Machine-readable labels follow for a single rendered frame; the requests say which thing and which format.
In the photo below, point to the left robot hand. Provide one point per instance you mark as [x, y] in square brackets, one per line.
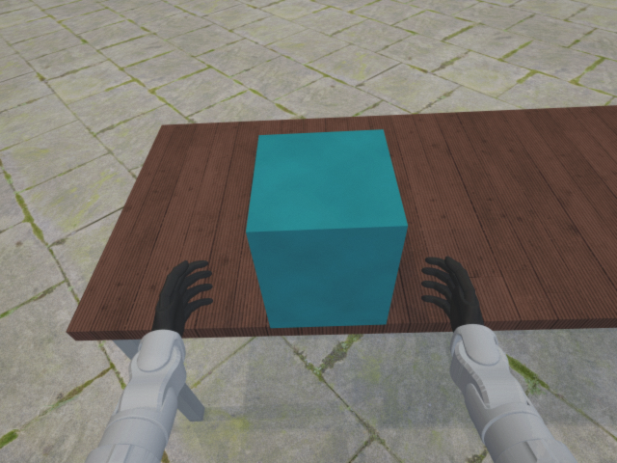
[173, 309]

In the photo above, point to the carton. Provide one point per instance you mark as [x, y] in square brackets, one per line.
[326, 228]

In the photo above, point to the right robot hand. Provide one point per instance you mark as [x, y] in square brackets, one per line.
[461, 304]

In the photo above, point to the left robot forearm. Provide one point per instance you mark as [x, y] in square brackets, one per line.
[140, 426]

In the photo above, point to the right robot forearm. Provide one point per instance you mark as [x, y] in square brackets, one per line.
[507, 422]

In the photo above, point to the table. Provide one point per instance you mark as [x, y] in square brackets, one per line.
[525, 200]

